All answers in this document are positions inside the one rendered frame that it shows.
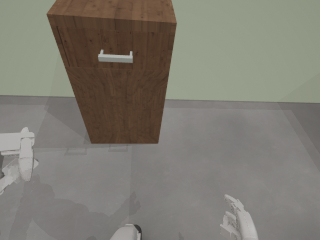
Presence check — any right robot hand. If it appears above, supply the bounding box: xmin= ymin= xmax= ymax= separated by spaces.
xmin=220 ymin=194 xmax=259 ymax=240

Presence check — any robot left shin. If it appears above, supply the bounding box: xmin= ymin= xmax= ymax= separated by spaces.
xmin=124 ymin=224 xmax=138 ymax=231

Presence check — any handle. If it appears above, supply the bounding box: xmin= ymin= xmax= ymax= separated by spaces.
xmin=98 ymin=49 xmax=133 ymax=63

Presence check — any left robot hand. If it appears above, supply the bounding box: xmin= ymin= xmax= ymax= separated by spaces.
xmin=0 ymin=127 xmax=39 ymax=195

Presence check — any cabinet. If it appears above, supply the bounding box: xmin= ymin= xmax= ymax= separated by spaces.
xmin=46 ymin=0 xmax=177 ymax=144

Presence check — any robot left thigh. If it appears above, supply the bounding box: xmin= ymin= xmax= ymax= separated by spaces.
xmin=110 ymin=227 xmax=141 ymax=240

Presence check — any drawer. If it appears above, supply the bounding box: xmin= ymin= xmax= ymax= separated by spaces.
xmin=58 ymin=26 xmax=169 ymax=71

